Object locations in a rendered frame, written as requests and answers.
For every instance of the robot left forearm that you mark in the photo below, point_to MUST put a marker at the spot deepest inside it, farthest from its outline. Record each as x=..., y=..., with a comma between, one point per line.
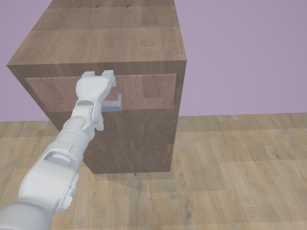
x=71, y=143

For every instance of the robot left upper arm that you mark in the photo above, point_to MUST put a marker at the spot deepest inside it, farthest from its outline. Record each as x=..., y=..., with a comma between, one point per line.
x=50, y=189

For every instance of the cabinet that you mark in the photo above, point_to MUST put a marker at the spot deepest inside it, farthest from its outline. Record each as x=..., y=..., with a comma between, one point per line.
x=130, y=37

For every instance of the handle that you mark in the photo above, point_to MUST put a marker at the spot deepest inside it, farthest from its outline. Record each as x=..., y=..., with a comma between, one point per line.
x=111, y=106

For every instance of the drawer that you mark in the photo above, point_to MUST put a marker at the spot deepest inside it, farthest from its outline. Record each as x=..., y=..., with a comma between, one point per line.
x=138, y=91

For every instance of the robot left hand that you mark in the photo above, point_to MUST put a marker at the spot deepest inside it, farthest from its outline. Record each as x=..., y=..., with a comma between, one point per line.
x=97, y=88

